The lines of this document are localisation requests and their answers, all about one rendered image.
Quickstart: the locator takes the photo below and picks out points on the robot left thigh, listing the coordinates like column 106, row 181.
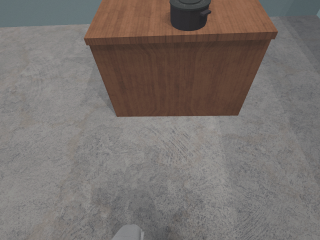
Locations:
column 129, row 232

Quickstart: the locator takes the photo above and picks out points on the pot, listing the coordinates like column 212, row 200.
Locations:
column 189, row 20

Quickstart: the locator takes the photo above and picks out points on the table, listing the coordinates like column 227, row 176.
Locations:
column 151, row 69

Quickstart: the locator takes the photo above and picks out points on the lid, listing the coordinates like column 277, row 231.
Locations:
column 189, row 5

